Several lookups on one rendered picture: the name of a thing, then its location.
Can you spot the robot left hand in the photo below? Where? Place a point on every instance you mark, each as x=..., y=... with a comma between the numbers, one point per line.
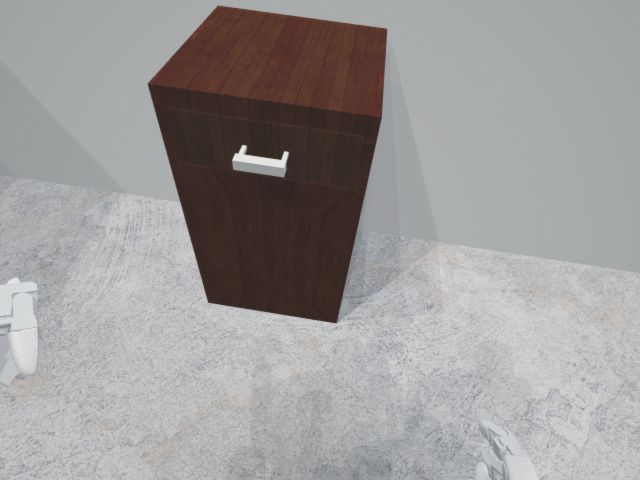
x=20, y=343

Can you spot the handle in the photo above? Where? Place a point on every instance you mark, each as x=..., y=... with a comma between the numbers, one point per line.
x=259, y=165

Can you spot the cabinet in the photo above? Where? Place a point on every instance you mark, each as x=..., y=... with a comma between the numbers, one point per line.
x=262, y=242

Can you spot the robot right hand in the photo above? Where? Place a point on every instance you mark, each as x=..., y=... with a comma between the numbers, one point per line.
x=515, y=466

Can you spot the drawer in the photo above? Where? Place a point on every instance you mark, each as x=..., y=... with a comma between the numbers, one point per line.
x=315, y=155

